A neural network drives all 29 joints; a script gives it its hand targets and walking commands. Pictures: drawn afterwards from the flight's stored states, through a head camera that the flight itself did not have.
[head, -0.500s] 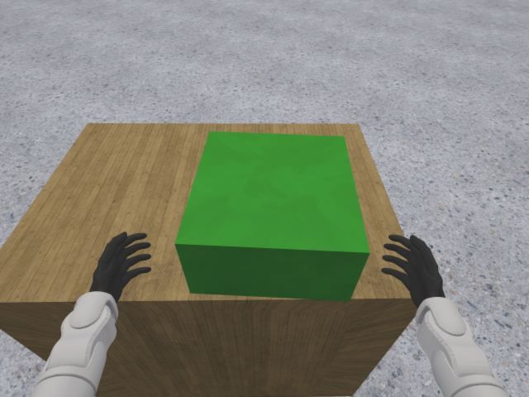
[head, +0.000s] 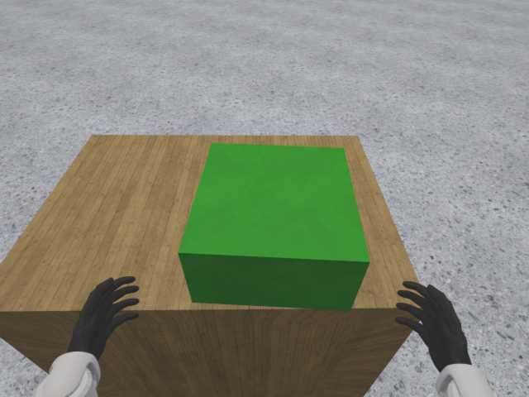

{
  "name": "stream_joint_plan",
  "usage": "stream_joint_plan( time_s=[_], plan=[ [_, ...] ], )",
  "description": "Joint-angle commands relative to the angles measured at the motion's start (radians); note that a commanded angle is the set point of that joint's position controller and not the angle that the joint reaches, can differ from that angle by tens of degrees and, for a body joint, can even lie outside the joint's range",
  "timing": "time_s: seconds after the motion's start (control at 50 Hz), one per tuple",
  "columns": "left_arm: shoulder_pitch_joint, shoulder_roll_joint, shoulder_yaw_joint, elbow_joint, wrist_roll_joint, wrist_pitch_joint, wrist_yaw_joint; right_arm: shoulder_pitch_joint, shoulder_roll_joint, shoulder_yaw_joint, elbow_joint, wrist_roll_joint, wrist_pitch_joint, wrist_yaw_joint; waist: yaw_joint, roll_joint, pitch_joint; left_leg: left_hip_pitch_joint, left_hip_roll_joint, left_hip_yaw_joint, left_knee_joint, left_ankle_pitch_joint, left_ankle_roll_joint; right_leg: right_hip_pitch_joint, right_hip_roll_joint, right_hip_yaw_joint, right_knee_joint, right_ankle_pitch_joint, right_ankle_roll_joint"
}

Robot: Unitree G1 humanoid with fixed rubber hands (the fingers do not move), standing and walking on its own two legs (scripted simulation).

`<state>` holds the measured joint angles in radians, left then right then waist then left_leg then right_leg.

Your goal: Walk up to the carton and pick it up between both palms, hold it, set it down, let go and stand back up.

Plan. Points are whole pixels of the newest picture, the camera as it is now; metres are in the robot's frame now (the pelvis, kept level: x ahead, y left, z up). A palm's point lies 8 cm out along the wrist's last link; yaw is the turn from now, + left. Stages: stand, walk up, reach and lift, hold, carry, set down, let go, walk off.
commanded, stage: set down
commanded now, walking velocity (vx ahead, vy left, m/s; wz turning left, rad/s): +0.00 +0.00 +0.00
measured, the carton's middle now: (274, 218) +0.48 +0.03 +0.00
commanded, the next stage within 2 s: let go in 1.54 s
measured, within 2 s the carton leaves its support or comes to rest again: neither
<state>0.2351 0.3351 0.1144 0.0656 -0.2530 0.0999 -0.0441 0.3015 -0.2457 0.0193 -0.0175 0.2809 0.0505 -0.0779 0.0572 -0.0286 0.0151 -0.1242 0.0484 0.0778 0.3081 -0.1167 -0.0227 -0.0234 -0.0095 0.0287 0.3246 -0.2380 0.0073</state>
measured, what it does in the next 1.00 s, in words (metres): stands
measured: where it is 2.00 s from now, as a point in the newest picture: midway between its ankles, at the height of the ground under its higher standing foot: outside the picture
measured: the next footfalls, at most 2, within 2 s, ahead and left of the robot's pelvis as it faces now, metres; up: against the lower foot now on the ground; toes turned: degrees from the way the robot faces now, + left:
none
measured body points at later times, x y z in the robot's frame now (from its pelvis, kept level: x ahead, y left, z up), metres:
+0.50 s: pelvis +0.02 +0.00 +0.00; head +0.02 +0.01 +0.45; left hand +0.20 +0.26 +0.01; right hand +0.21 -0.21 +0.01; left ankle +0.03 +0.13 -0.75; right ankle -0.03 -0.13 -0.75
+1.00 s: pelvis +0.02 +0.00 +0.00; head +0.03 +0.01 +0.45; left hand +0.18 +0.25 -0.04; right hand +0.20 -0.22 -0.03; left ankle +0.03 +0.13 -0.75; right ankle -0.03 -0.13 -0.75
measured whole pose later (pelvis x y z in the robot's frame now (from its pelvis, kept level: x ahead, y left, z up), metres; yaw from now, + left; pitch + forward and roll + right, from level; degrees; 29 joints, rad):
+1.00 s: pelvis +0.02 +0.00 +0.00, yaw +0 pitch -3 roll +0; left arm 0.38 0.27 0.04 0.18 -0.14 0.05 -0.03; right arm 0.37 -0.21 0.02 0.24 0.13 -0.09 -0.02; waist 0.04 -0.03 0.07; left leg -0.11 0.05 0.08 0.29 -0.14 -0.03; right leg 0.01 -0.01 0.04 0.27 -0.24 0.01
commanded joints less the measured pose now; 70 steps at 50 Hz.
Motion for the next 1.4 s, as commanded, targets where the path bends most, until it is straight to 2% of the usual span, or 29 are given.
stream_joint_plan(
  time_s=[0.0,0.12,0.26,0.3,0.32,0.34,0.4,0.5,0.54,0.56,0.64,0.76,0.8,0.86,0.88,0.9,0.96,1.02,1.2,1.22,1.34,1.38],
  plan=[
    [-0.088,0.157,0.067,-0.252,-0.004,-0.040,0.012,-0.076,-0.094,-0.074,-0.259,-0.030,-0.026,-0.001,0.015,0.039,-0.052,0.290,-0.058,-0.037,0.008,0.127,0.003,-0.307,0.020,0.024,-0.143,-0.002,-0.028],
    [-0.008,0.126,0.025,-0.316,0.006,-0.036,0.033,0.004,-0.094,-0.113,-0.247,-0.055,-0.009,0.022,0.003,0.070,0.008,0.311,-0.042,-0.056,-0.017,0.068,-0.014,-0.328,0.028,0.011,-0.162,-0.056,-0.045],
    [0.023,0.113,0.004,-0.315,0.012,-0.019,0.048,0.019,-0.092,-0.119,-0.227,-0.072,-0.002,0.046,-0.004,0.044,0.008,0.305,-0.037,-0.055,-0.022,0.052,-0.010,-0.298,0.032,0.014,-0.163,-0.053,-0.043],
    [0.037,0.114,0.010,-0.296,0.024,-0.014,0.052,0.027,-0.094,-0.113,-0.213,-0.076,-0.001,0.051,0.002,0.044,0.020,0.293,-0.040,-0.051,-0.020,0.074,-0.008,-0.290,0.031,0.016,-0.159,-0.031,-0.041],
    [0.044,0.116,0.018,-0.318,0.020,-0.021,0.054,0.037,-0.093,-0.105,-0.245,-0.069,-0.010,0.053,0.013,0.034,-0.002,0.298,-0.043,-0.046,-0.013,0.111,-0.005,-0.281,0.034,0.017,-0.152,-0.006,-0.038],
    [0.061,0.111,0.021,-0.278,0.026,-0.017,0.050,0.051,-0.090,-0.091,-0.221,-0.074,-0.011,0.052,0.011,0.026,0.006,0.298,-0.049,-0.039,-0.006,0.134,-0.001,-0.277,0.032,0.022,-0.150,0.012,-0.032],
    [0.101,0.103,0.036,-0.252,0.055,-0.012,0.045,0.081,-0.099,-0.076,-0.190,-0.076,-0.022,0.055,0.011,0.039,0.002,0.314,-0.056,-0.028,0.008,0.211,-0.005,-0.259,0.034,0.019,-0.144,0.089,-0.030],
    [0.161,0.090,0.040,-0.257,0.077,-0.022,0.029,0.115,-0.106,-0.065,-0.189,-0.077,-0.065,0.047,0.009,0.041,-0.034,0.348,-0.068,-0.018,0.040,0.342,-0.012,-0.238,0.039,0.016,-0.136,0.236,-0.021],
    [0.171,0.083,0.041,-0.253,0.081,-0.029,0.024,0.123,-0.106,-0.061,-0.176,-0.081,-0.085,0.049,0.007,0.036,-0.043,0.355,-0.070,-0.017,0.047,0.366,-0.014,-0.238,0.041,0.011,-0.132,0.274,-0.020],
    [0.180,0.076,0.038,-0.235,0.094,-0.032,0.022,0.127,-0.115,-0.066,-0.151,-0.086,-0.090,0.051,0.006,0.054,-0.029,0.356,-0.070,-0.015,0.045,0.373,-0.018,-0.241,0.044,0.006,-0.133,0.279,-0.024],
    [0.168,0.074,0.033,-0.220,0.095,-0.061,0.020,0.125,-0.092,-0.048,-0.111,-0.094,-0.125,0.054,0.002,0.040,-0.042,0.347,-0.073,-0.014,0.054,0.383,-0.019,-0.236,0.042,0.006,-0.131,0.309,-0.018],
    [0.149,0.067,0.003,-0.126,0.096,-0.084,0.019,0.100,-0.094,-0.057,-0.019,-0.120,-0.157,0.059,-0.014,0.021,-0.027,0.341,-0.069,-0.011,0.046,0.325,-0.016,-0.262,0.042,-0.004,-0.142,0.247,-0.021],
    [0.136,0.072,-0.003,-0.137,0.090,-0.097,0.021,0.092,-0.092,-0.054,-0.014,-0.122,-0.170,0.058,-0.012,0.015,-0.043,0.341,-0.069,-0.012,0.049,0.321,-0.015,-0.265,0.039,-0.004,-0.138,0.253,-0.016],
    [0.124,0.066,-0.016,-0.074,0.096,-0.095,0.020,0.073,-0.083,-0.062,0.068,-0.144,-0.174,0.056,-0.027,0.019,-0.038,0.332,-0.068,-0.009,0.046,0.288,-0.016,-0.272,0.036,-0.008,-0.140,0.220,-0.017],
    [0.117,0.073,-0.011,-0.075,0.095,-0.096,0.021,0.069,-0.077,-0.057,0.064,-0.144,-0.179,0.057,-0.018,0.012,-0.043,0.329,-0.069,-0.009,0.046,0.286,-0.012,-0.266,0.037,-0.007,-0.138,0.214,-0.015],
    [0.113,0.064,-0.013,-0.049,0.107,-0.093,0.023,0.061,-0.075,-0.053,0.099,-0.149,-0.177,0.058,-0.017,0.030,-0.032,0.329,-0.068,-0.006,0.044,0.281,-0.016,-0.276,0.035,-0.008,-0.141,0.208,-0.017],
    [0.104,0.054,-0.019,-0.016,0.121,-0.083,0.025,0.042,-0.074,-0.054,0.143,-0.164,-0.183,0.062,-0.016,0.035,-0.024,0.326,-0.067,-0.005,0.041,0.269,-0.020,-0.274,0.040,-0.015,-0.143,0.173,-0.018],
    [0.082,0.050,-0.027,-0.021,0.132,-0.075,0.034,0.013,-0.072,-0.063,0.170,-0.173,-0.191,0.068,-0.010,0.052,-0.040,0.319,-0.063,-0.005,0.042,0.261,-0.023,-0.273,0.043,-0.024,-0.134,0.146,-0.025],
    [0.022,0.019,-0.049,0.089,0.155,-0.040,0.043,-0.054,-0.062,-0.073,0.273,-0.222,-0.194,0.082,-0.021,0.028,0.013,0.297,-0.061,0.002,0.027,0.164,-0.016,-0.303,0.040,-0.036,-0.134,0.061,-0.023],
    [0.018,0.025,-0.049,0.070,0.153,-0.044,0.046,-0.054,-0.061,-0.075,0.262,-0.221,-0.199,0.083,-0.020,0.017,-0.006,0.296,-0.060,-0.001,0.028,0.165,-0.015,-0.294,0.041,-0.039,-0.132,0.062,-0.021],
    [-0.016,0.015,-0.053,0.141,0.180,-0.033,0.053,-0.090,-0.045,-0.081,0.353,-0.250,-0.204,0.093,-0.024,0.021,-0.003,0.286,-0.060,0.003,0.029,0.125,-0.017,-0.295,0.038,-0.042,-0.117,0.043,-0.022],
    [-0.022,0.010,-0.058,0.125,0.180,-0.037,0.057,-0.100,-0.047,-0.087,0.361,-0.249,-0.213,0.094,-0.027,0.029,-0.014,0.299,-0.059,0.003,0.036,0.154,-0.019,-0.301,0.039,-0.044,-0.115,0.072,-0.024]
  ],
)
